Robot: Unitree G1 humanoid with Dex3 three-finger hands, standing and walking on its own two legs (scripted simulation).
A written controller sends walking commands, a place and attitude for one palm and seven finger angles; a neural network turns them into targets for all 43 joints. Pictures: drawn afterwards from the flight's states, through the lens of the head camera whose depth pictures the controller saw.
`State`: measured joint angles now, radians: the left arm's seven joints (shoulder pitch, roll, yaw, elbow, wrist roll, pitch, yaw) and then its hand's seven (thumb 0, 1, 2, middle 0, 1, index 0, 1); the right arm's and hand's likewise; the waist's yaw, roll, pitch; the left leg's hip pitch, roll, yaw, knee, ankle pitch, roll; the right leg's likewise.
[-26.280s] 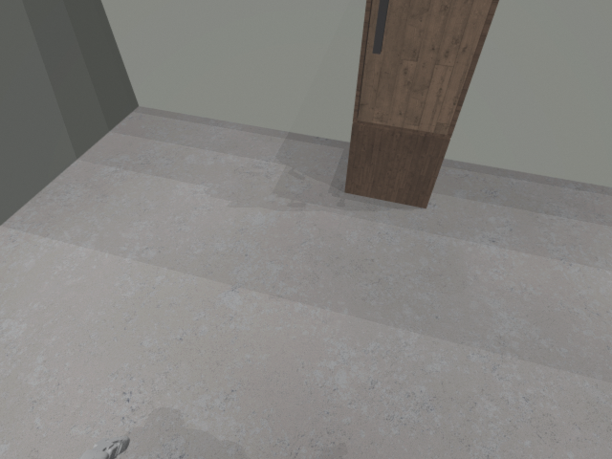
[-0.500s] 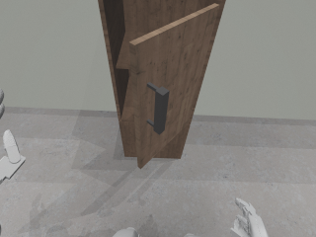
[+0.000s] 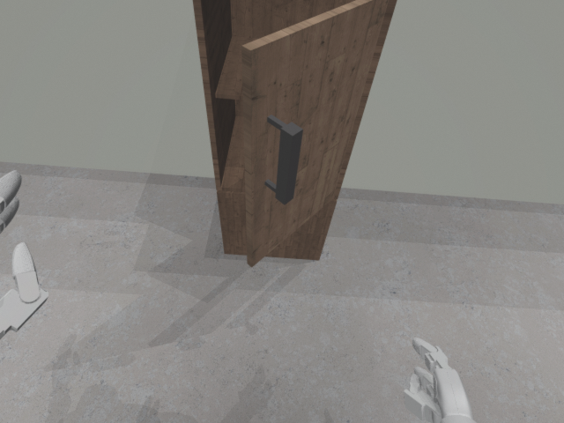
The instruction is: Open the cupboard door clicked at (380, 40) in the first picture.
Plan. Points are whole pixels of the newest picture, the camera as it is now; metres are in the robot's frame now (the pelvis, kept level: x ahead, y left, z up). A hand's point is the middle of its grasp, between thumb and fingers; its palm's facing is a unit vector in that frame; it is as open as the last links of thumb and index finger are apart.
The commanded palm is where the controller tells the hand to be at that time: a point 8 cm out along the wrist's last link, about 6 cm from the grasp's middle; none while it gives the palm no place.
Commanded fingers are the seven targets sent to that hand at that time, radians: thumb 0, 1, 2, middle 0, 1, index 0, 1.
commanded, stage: stop stepping back and stand still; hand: left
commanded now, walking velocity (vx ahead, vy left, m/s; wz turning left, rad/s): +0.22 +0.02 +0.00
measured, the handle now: (279, 161) +0.55 +0.05 +0.04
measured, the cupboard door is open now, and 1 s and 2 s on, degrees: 49 49 49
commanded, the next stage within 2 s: let the arm hang, fingers relaxed in 0.58 s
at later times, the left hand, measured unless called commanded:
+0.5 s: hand (2, 373) +0.13 +0.25 +0.16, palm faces +0.40 -0.82 -0.41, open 7.4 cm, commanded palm +0.08 +0.29 +0.18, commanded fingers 0.00 0.90 0.90 -0.20 -0.30 -0.20 -0.30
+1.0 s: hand out of the picture +0.02 +0.16 -0.17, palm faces +0.07 -0.99 -0.13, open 6.8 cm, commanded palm none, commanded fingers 0.00 0.90 0.90 -0.20 -0.30 -0.20 -0.30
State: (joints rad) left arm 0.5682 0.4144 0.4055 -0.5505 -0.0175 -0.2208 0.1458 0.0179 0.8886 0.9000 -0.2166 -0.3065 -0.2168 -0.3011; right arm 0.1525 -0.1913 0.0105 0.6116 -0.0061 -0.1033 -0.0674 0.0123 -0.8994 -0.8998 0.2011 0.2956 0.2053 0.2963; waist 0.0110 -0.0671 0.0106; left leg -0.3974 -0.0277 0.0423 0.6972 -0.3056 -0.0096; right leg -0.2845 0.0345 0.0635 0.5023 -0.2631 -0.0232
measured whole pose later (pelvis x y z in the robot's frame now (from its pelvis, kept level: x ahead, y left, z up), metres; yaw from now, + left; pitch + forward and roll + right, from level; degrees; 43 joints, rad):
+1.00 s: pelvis -0.07 +0.00 -0.01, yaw +0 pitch -1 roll +0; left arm 0.27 0.14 0.04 0.79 0.00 0.01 0.04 -0.06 1.01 0.90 -0.21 -0.30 -0.21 -0.30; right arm 0.26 -0.15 0.01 0.94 -0.03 0.01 0.00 0.00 -0.92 -0.90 0.20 0.30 0.20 0.30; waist -0.01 -0.06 0.04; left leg -0.28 0.00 0.02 0.55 -0.25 0.01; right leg -0.24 0.02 -0.07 0.55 -0.30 -0.05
